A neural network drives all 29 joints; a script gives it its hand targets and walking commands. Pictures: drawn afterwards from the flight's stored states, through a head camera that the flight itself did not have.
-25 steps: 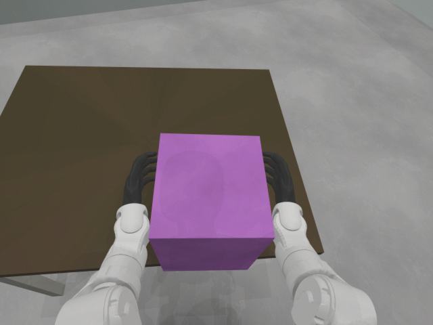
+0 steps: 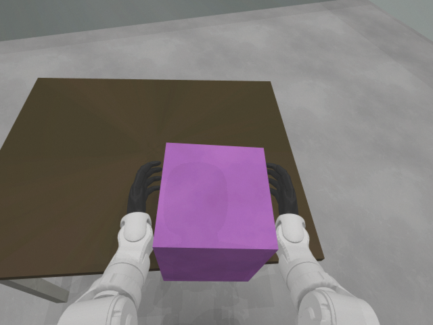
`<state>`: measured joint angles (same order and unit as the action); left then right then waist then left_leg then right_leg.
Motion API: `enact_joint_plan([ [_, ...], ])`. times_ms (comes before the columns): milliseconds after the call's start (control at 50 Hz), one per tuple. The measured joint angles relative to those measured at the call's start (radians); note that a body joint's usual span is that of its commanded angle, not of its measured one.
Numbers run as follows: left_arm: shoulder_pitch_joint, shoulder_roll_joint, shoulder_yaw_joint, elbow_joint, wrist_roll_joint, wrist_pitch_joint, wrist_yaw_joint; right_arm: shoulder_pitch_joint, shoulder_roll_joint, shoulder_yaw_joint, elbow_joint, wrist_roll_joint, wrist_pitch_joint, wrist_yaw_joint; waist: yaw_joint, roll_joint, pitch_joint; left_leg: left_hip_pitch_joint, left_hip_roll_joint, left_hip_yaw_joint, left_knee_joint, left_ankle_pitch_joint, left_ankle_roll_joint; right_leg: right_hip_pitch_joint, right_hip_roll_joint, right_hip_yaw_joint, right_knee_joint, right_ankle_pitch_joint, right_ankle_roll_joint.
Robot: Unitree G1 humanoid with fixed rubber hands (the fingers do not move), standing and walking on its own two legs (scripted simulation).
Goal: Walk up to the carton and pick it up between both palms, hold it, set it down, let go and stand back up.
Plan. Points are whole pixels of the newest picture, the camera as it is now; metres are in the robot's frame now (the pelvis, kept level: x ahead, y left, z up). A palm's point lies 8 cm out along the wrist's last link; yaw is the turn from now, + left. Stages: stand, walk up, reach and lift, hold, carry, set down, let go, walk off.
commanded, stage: reach and lift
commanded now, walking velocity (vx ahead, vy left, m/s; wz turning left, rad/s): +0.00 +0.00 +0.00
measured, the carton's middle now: (210, 218) +0.36 +0.02 -0.07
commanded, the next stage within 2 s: none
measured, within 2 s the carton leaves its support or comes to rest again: neither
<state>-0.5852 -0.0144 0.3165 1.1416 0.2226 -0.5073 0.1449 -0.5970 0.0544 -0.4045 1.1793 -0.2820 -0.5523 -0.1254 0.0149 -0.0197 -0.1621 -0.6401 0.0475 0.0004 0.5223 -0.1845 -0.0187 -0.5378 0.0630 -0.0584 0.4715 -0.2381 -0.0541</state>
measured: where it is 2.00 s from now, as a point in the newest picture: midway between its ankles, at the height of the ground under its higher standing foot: outside the picture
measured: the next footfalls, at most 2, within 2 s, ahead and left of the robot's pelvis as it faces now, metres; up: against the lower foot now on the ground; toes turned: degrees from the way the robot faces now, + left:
none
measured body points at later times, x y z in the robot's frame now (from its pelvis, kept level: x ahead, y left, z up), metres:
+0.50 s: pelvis +0.00 +0.00 +0.02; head +0.01 +0.03 +0.47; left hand +0.38 +0.16 +0.06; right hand +0.38 -0.13 +0.07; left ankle +0.02 +0.13 -0.73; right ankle -0.02 -0.09 -0.73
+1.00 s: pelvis +0.00 +0.01 +0.02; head -0.01 +0.05 +0.47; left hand +0.37 +0.17 +0.13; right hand +0.37 -0.13 +0.12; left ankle +0.02 +0.13 -0.73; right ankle -0.02 -0.09 -0.73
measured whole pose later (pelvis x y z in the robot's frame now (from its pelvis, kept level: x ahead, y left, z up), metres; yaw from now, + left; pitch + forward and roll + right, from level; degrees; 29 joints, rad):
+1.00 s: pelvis +0.00 +0.01 +0.02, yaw +0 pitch -4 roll +0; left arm -0.47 -0.07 0.22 0.28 0.33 0.35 0.02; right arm -0.49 0.03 -0.09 0.63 0.04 0.00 -0.15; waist -0.02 -0.10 0.06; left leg -0.09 0.01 0.02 0.29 -0.13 0.00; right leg 0.01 0.03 -0.04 0.25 -0.18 -0.03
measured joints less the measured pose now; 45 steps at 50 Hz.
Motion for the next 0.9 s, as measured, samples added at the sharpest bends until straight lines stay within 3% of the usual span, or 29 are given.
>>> enact_joint_plan([
  [220,-0.040,0.007,-0.007,0.001,-0.012,0.082,-0.006,-0.001,-0.003,0.043,-0.069,0.051,0.116,-0.002,-0.004,-0.014,0.031,0.125,-0.006,0.018,-0.068,0.031,0.004,0.107,-0.007,0.016,-0.041,0.022,0.002],
  [440,-0.005,0.005,-0.037,-0.130,-0.009,0.215,-0.017,0.025,0.008,0.097,-0.171,0.113,0.229,-0.002,0.003,-0.027,0.076,0.280,-0.014,0.023,-0.151,0.054,0.008,0.266,-0.013,0.021,-0.134,0.051,0.008],
  [640,0.045,-0.022,-0.073,-0.348,0.025,0.404,-0.023,0.063,-0.011,0.177,-0.279,0.199,0.332,-0.003,-0.006,-0.046,0.123,0.413,-0.021,0.027,-0.202,0.056,0.012,0.409,-0.018,0.025,-0.207,0.066,0.014],
  [900,0.113,-0.056,-0.090,-0.767,0.100,0.765,-0.093,0.104,-0.032,0.303,-0.506,0.314,0.513,-0.022,-0.028,-0.075,0.201,0.531,-0.029,0.027,-0.225,0.052,0.015,0.526,-0.025,0.025,-0.227,0.060,0.019],
])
